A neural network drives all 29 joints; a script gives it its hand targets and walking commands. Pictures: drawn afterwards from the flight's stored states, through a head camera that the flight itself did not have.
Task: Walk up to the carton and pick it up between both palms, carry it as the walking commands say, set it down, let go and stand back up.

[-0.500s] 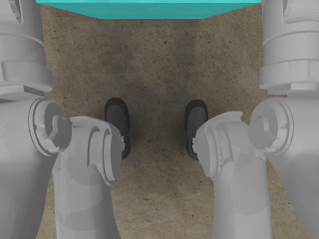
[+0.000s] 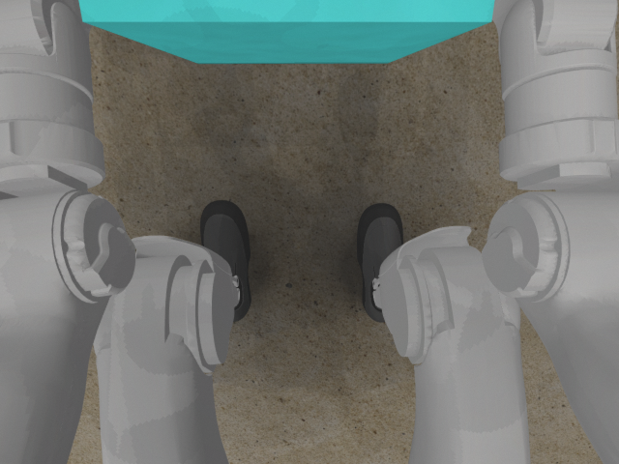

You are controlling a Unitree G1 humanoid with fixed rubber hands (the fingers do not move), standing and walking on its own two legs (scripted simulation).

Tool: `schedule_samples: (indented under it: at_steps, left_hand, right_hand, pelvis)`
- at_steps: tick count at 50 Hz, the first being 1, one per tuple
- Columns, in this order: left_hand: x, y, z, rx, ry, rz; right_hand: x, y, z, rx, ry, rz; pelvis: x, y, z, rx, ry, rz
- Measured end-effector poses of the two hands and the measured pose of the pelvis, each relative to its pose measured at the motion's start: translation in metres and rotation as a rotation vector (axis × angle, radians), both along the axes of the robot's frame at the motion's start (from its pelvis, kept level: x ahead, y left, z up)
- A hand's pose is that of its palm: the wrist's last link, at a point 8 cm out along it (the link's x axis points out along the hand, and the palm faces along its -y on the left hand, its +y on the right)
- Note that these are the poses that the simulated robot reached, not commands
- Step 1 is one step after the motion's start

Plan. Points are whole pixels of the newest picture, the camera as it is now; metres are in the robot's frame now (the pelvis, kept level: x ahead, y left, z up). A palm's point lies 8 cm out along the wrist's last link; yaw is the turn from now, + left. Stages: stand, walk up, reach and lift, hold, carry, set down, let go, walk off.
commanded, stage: set down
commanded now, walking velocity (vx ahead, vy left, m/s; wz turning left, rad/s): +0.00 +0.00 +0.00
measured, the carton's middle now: out of the picture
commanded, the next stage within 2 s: none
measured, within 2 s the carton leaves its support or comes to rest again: neither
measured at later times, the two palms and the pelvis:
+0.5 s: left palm out of the picture +0.56 +0.21 -0.20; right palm out of the picture +0.57 -0.14 -0.19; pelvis +0.01 +0.00 -0.01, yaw +0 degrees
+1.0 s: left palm out of the picture +0.55 +0.24 -0.20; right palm out of the picture +0.56 -0.14 -0.19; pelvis +0.00 +0.00 +0.00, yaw +0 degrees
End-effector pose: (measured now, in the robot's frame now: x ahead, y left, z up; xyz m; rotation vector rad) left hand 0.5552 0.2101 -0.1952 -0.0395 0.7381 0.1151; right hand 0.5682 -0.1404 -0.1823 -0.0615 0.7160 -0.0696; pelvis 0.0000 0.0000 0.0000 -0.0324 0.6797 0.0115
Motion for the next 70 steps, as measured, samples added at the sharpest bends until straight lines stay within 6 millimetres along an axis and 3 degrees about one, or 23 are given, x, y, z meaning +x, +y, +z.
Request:
schedule_samples:
  at_steps: [40,54,70]
  left_hand:
    - [0.0,0.001,-0.002,0.005,-0.028,0.019]
    - [-0.009,0.036,-0.001,0.106,-0.039,0.091]
    - [-0.013,0.061,0.004,0.149,-0.058,0.112]
  right_hand:
    - [-0.005,-0.003,-0.005,-0.024,-0.024,0.015]
    - [-0.007,-0.004,-0.006,-0.035,-0.03,0.019]
    - [-0.01,-0.031,-0.008,-0.069,-0.022,-0.026]
  pelvis:
    - [0.008,0.0,-0.01,0.0,0.045,-0.004]
    - [0.004,0.001,-0.003,0.0,-0.027,-0.002]
    - [0.001,0.002,-0.001,-0.002,-0.072,-0.001]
